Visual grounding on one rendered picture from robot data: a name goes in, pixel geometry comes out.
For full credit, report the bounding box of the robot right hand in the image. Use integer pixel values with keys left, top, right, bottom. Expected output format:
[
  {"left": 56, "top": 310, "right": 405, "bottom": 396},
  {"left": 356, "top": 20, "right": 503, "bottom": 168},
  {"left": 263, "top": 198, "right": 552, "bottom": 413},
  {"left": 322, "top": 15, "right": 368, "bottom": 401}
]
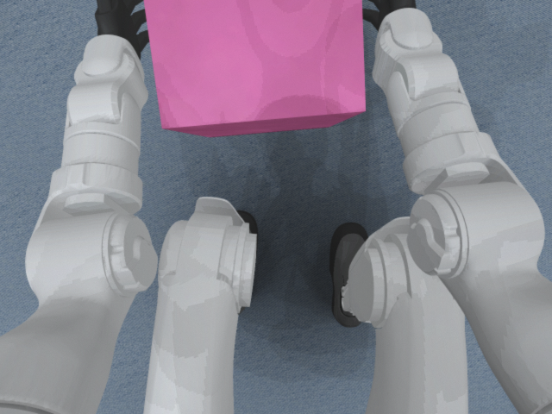
[{"left": 362, "top": 0, "right": 417, "bottom": 32}]

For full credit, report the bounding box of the carton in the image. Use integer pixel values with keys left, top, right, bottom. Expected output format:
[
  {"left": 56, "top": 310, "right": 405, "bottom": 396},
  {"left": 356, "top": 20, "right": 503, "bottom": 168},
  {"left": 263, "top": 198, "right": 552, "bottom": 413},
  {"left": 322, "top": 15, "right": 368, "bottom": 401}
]
[{"left": 144, "top": 0, "right": 366, "bottom": 137}]

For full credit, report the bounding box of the right robot upper arm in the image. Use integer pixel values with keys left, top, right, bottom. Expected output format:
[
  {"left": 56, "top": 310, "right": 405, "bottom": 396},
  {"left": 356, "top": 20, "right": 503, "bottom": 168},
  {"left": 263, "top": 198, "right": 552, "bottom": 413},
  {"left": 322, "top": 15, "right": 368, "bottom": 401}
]
[{"left": 406, "top": 181, "right": 552, "bottom": 414}]

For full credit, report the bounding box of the robot left thigh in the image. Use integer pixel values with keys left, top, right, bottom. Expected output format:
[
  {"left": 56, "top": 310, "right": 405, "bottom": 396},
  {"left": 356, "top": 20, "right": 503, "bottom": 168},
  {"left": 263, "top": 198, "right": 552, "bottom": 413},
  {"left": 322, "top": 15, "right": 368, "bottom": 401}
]
[{"left": 143, "top": 213, "right": 257, "bottom": 414}]

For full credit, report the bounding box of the robot left forearm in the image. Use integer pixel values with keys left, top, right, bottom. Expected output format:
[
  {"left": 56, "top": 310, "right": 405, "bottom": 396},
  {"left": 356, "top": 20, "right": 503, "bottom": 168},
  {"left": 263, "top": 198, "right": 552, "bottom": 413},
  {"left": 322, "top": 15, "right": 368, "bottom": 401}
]
[{"left": 25, "top": 34, "right": 148, "bottom": 292}]

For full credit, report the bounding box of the left robot upper arm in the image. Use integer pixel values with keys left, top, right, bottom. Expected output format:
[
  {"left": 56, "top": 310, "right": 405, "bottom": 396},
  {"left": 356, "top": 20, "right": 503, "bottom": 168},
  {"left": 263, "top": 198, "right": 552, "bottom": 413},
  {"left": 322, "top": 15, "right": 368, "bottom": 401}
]
[{"left": 0, "top": 210, "right": 158, "bottom": 414}]

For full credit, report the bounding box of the left robot foot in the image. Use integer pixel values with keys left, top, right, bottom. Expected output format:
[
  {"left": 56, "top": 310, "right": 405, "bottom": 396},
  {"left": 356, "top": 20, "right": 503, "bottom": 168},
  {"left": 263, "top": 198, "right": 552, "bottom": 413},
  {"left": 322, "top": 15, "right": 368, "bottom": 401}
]
[{"left": 237, "top": 210, "right": 258, "bottom": 315}]

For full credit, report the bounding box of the robot left hand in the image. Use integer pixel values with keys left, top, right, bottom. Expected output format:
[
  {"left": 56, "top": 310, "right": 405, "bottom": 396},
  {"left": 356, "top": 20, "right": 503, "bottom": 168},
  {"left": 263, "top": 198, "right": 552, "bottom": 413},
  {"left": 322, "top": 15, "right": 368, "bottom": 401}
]
[{"left": 95, "top": 0, "right": 149, "bottom": 60}]

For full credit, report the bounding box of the robot right forearm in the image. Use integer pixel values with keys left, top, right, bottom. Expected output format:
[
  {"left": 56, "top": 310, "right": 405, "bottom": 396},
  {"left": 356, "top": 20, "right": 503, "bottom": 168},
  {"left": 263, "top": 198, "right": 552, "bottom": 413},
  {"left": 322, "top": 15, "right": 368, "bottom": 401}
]
[{"left": 372, "top": 8, "right": 545, "bottom": 243}]

